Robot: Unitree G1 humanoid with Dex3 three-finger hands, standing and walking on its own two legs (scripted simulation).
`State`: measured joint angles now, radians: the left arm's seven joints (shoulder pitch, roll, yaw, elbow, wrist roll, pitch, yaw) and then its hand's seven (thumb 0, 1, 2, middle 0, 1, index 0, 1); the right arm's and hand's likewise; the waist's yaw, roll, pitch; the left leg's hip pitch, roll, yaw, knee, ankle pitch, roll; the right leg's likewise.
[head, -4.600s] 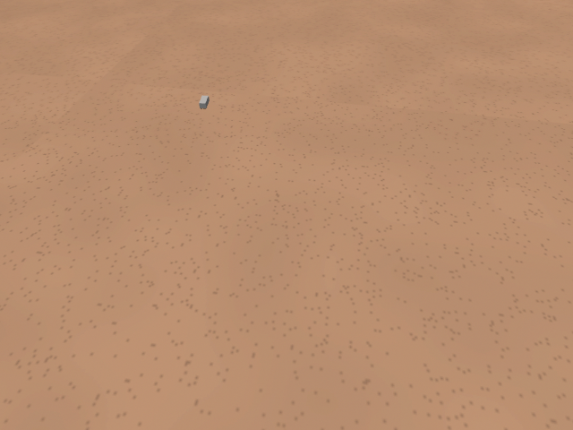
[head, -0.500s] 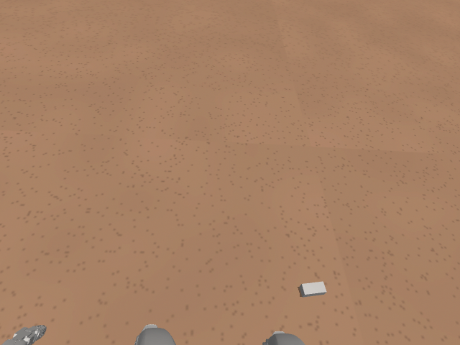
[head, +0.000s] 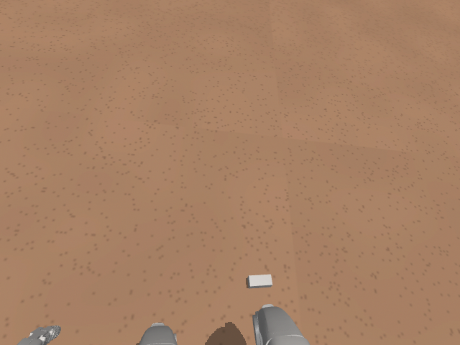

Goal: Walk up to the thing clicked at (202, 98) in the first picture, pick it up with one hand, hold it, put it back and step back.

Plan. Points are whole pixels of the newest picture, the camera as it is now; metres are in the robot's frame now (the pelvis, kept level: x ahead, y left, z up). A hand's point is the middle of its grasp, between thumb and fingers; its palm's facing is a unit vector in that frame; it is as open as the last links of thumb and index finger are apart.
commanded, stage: walk up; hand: left
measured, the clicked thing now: (259, 281) +0.42 -0.20 -0.72
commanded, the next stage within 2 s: none
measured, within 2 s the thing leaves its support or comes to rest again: neither
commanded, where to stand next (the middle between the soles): +0.06 -0.47 m, yaw +6 degrees
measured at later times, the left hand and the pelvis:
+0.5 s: hand out of the picture +0.09 +0.06 -0.16, palm faces -0.06 -0.94 -0.33, open 7.4 cm; pelvis -0.02 -0.22 +0.00, yaw +1 degrees
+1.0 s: hand out of the picture +0.03 -0.17 -0.16, palm faces +0.02 -0.95 -0.32, open 7.4 cm; pelvis -0.05 -0.44 -0.01, yaw +3 degrees
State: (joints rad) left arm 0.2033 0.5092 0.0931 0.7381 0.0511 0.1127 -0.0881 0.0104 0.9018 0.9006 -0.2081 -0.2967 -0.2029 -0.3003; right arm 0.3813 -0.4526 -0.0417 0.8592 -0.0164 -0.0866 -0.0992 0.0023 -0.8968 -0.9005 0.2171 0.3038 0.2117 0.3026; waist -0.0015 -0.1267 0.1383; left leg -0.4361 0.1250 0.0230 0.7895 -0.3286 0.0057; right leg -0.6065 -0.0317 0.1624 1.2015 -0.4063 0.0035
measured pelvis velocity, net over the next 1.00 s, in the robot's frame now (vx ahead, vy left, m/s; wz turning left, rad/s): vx -0.05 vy -0.44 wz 0.06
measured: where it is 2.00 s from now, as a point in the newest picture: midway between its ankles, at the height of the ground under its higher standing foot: outside the picture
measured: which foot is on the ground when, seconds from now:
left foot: down 0.00-0.12, up 0.14-0.34, down 0.36-0.72, up 0.74-0.94, down 0.96-1.00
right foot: up 0.00-0.10, down 0.12-0.36, up 0.38-0.70, down 0.72-0.96, up 0.98-1.00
